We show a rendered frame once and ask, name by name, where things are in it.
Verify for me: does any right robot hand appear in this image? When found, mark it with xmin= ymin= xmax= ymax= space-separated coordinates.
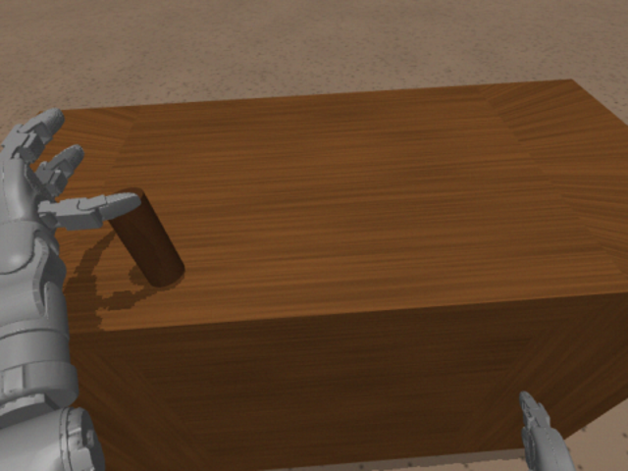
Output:
xmin=519 ymin=391 xmax=576 ymax=471

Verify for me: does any left robot hand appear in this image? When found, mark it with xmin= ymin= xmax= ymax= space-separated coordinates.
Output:
xmin=0 ymin=108 xmax=141 ymax=236

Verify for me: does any left robot arm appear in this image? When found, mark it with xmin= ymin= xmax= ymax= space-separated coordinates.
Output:
xmin=0 ymin=221 xmax=105 ymax=471

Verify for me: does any can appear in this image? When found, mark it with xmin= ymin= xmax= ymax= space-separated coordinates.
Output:
xmin=108 ymin=187 xmax=184 ymax=288

